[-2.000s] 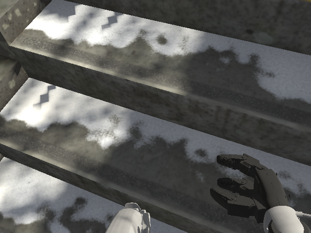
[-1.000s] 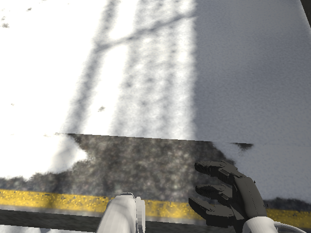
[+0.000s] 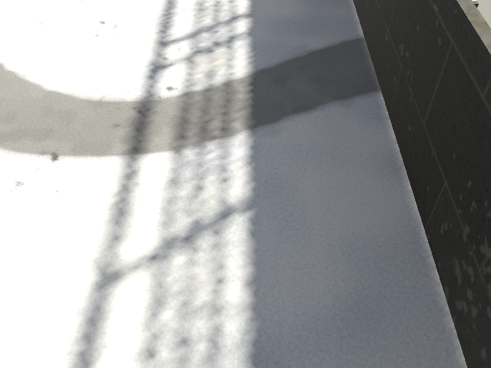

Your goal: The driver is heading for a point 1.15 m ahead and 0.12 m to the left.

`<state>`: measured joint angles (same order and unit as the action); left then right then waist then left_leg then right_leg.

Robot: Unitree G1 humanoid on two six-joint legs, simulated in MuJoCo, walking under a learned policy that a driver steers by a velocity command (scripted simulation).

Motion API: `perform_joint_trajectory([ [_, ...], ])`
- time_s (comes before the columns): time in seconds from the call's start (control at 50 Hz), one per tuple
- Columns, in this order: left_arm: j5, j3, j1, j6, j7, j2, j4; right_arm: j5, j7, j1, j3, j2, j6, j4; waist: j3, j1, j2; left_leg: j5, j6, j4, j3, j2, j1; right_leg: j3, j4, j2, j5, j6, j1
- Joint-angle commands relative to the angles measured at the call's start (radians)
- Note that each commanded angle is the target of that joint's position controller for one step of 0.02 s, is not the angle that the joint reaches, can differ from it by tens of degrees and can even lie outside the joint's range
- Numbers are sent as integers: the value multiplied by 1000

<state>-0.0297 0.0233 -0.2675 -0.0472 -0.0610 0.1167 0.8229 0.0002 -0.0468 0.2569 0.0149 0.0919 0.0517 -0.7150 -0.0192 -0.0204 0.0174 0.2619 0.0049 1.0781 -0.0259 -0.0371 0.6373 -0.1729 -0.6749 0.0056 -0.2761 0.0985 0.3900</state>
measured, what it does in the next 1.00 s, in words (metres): walks ahead: left foot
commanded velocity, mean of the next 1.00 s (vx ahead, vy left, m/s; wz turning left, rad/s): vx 0.20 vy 0.00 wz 0.00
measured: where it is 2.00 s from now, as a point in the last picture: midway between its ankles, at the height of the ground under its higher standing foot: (266, 245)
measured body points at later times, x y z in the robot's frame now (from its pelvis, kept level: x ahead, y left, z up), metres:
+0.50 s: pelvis +0.08 +0.02 +0.02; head +0.06 +0.02 +0.47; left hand +0.12 +0.27 -0.12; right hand +0.12 -0.21 -0.11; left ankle +0.07 +0.12 -0.71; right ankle +0.06 -0.06 -0.71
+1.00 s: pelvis +0.28 +0.03 +0.01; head +0.30 +0.04 +0.46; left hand +0.51 +0.26 -0.05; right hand +0.24 -0.22 -0.11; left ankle +0.09 +0.12 -0.72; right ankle +0.45 -0.08 -0.67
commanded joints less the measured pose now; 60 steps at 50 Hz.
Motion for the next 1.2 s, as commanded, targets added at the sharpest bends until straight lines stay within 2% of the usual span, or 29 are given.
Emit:
perform_joint_trajectory([
  [0.02, -13, 49, -38, -14, 18, 160, -74, 12, 2, 24, 34, 86, -14, 36, 59, -25, -122, 124, -34, -211, 88, 16, -189, 286, 362, 229, -12, 110, -53],
  [0.06, -8, 43, -15, 3, 26, 138, -76, 4, 20, 59, 31, 59, -36, 16, 27, -6, -136, 98, -54, -401, 97, 33, -258, 271, 335, 205, -72, 98, -66],
  [0.1, 13, 36, -23, 9, 28, 108, -64, 22, 18, 98, 29, 64, -64, -6, 15, 21, -89, -75, -68, -622, 43, 2, -438, 236, 295, 171, -101, 42, 13],
  [0.12, 16, 28, -37, 6, 30, 78, -65, 34, 15, 124, 35, 110, -84, 8, 26, 22, 0, -129, -79, -713, -112, -115, -506, 193, 219, 131, -103, 2, 61],
  [0.14, 44, 21, -96, 7, 41, 42, -63, 21, 4, 87, 40, 149, -85, 17, 28, -32, 192, 11, -141, -779, -250, -186, -410, 130, 204, 31, -72, -49, 35],
  [0.18, 32, 32, -70, 12, 46, 86, -38, 10, 8, 86, 27, 102, -84, 4, -13, -9, 144, 187, -136, -833, -224, -142, -273, 165, 245, 39, 6, -54, -143],
  [0.28, 19, 37, -88, 3, 45, 111, -11, 3, 15, 120, 38, 134, -98, -21, -9, 3, 16, 2, -86, -780, -78, -59, -345, 175, 336, 74, 44, -37, -210],
  [0.38, 23, 33, -86, 2, 37, 114, 0, 7, 15, 136, 37, 140, -101, -34, -16, 14, -15, -69, -87, -757, -53, -54, -383, 172, 353, 83, 57, -35, -209],
  [0.44, 17, 50, -113, 10, 42, 156, -2, 13, 17, 175, 57, 189, -89, -48, -30, 12, -16, 265, -127, -719, -59, -28, -343, 172, 304, 59, -249, -6, -169],
  [0.5, 18, 55, -126, 12, 45, 174, -27, 14, 23, 149, 61, 199, -84, -21, -112, 3, -26, 398, -158, -662, -119, -47, -222, 265, 279, 97, -404, 34, -92],
  [0.58, 17, 67, -194, -8, 51, 211, -31, 17, 44, 66, 52, 176, -109, 26, -76, -30, -102, 240, -135, -503, -25, 21, -99, 453, 371, 199, -459, 119, -224],
  [0.64, 22, 75, -225, -24, 68, 239, -26, 20, 63, 0, 39, 157, -132, 72, -104, -34, -150, 128, -116, -456, 78, 32, -42, 566, 425, 306, -252, 192, -312],
  [0.68, 25, 72, -168, -29, 74, 248, -34, 17, 67, 89, 45, 170, -140, 55, -78, 32, -81, 121, -126, -527, 60, 29, -213, 456, 352, 265, -46, 159, -228],
  [0.7, 27, 68, -56, -33, 75, 248, -66, 14, 64, 229, 51, 183, -143, 15, -47, 120, -27, 108, -149, -617, 15, 30, -455, 332, 237, 195, 147, 112, -81],
  [0.72, 42, 52, 61, -45, 79, 211, -116, 27, 53, 399, 77, 267, -148, -27, 5, 211, 167, 101, -206, -772, -223, -84, -767, 128, -68, 47, 391, 35, 152],
  [0.74, 38, 46, 99, -50, 78, 198, -152, 40, 47, 457, 101, 345, -139, -42, 11, 220, 312, -89, -279, -829, -492, -260, -989, 49, -316, -76, -35, -26, 484],
  [0.76, 12, 56, 127, -38, 74, 229, -152, 45, 44, 432, 82, 294, -136, -33, -12, 194, 128, -308, -309, -778, -489, -303, -996, 117, -494, -44, -201, -25, 592],
  [0.78, 19, 53, 113, -36, 80, 212, -153, 48, 43, 382, 75, 285, -136, -14, 4, 157, 14, -395, -307, -757, -414, -295, -962, 160, -578, -14, -181, -22, 597],
  [0.8, 26, 48, 108, -35, 90, 200, -161, 43, 44, 330, 67, 275, -137, -14, -2, 114, -23, -378, -281, -783, -335, -269, -905, 178, -585, 8, -139, -22, 589],
  [0.88, 7, 35, 158, -1, 112, 173, -212, 10, 40, 235, 31, 208, -163, -38, -78, 37, 103, -374, -202, -948, -147, -161, -675, 128, -445, 39, 5, -49, 506],
  [0.98, 15, 15, 269, 7, 125, 147, -260, -4, 38, 200, 38, 274, -179, -80, -115, 31, 71, -553, -167, -1054, -18, -133, -524, 45, -15, 11, 232, -15, 149],
  [1.02, 7, 32, 227, 12, 106, 185, -250, -3, 43, 207, 42, 302, -180, -103, -78, 7, 77, -869, -152, -951, 12, -149, -602, 22, 32, -34, 231, 25, 41],
  [1.06, 3, 58, 47, 12, 84, 231, -198, 6, 36, 200, 54, 337, -161, -121, 26, -75, 84, -1089, -115, -676, 29, -159, -674, 30, 85, -76, 191, 52, -121],
  [1.08, -4, 74, -113, 8, 70, 254, -147, 8, 32, 184, 58, 342, -150, -116, 111, -141, 66, -1018, -92, -455, 50, -126, -614, 48, 143, -74, 202, 68, -311],
  [1.1, -25, 95, -242, 6, 54, 322, -127, 12, 31, 200, 49, 300, -145, -92, 221, -174, -5, -683, -89, -150, 53, -77, -429, 233, 117, 99, 14, 102, -535],
  [1.12, -49, 102, -205, -6, 55, 402, -147, -9, 42, 328, 19, 144, -139, -61, 333, -51, -261, 222, -65, 248, 37, 105, -142, 699, 193, 394, -24, 221, -711],
  [1.14, 3, 101, -151, -4, 67, 376, -159, 2, 44, 264, 36, 222, -144, -53, 348, -63, -233, 189, -76, 371, -81, 122, -75, 947, 402, 393, -68, 249, -606],
  [1.16, 17, 82, -41, -7, 57, 307, -167, 12, 43, 145, 54, 271, -148, -21, 172, -17, -120, 58, -73, 350, -61, 49, -36, 740, 418, 349, -163, 205, -431],
  [1.2, 18, 60, -8, -27, 61, 234, -152, 20, 56, 102, 49, 254, -152, -15, 80, 10, -49, -14, -76, 232, -39, -5, -64, 542, 466, 269, -43, 160, -260],
])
